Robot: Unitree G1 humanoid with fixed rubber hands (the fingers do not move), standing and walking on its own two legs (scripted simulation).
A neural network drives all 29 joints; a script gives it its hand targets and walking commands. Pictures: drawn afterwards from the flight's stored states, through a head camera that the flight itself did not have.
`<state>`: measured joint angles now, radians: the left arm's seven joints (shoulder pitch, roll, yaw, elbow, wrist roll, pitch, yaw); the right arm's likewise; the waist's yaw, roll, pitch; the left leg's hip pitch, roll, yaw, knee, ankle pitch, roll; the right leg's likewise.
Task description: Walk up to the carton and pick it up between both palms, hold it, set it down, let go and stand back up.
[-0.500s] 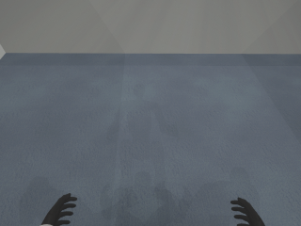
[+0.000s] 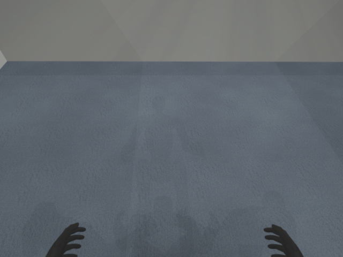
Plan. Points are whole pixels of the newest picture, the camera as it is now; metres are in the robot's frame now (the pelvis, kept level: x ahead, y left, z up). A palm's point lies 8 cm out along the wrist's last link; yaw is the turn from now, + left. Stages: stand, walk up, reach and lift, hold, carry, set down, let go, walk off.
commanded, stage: stand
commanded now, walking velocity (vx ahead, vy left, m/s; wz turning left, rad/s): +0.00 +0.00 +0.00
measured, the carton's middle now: out of the picture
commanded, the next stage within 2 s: walk up in 0.66 s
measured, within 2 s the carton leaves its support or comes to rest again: neither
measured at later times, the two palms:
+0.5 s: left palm out of the picture +0.12 +0.26 -0.09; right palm out of the picture +0.14 -0.28 -0.07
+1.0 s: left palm out of the picture +0.10 +0.26 -0.09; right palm out of the picture +0.09 -0.31 -0.07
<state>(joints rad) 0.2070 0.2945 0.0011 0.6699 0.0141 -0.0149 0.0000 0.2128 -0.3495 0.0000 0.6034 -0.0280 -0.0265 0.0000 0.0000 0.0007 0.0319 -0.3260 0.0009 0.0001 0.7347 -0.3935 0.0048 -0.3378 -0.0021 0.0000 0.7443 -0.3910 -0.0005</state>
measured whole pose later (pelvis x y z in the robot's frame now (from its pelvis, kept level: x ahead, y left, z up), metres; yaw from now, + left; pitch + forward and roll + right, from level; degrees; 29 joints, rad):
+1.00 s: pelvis -0.03 -0.02 +0.00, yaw -1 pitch -3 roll +0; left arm 0.20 0.35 0.03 0.69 0.01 0.05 -0.03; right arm 0.25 -0.36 0.00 0.64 -0.03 -0.03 -0.02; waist 0.00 -0.03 0.06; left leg -0.33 0.03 0.00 0.73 -0.35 0.00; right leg -0.48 0.03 0.00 1.09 -0.44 0.00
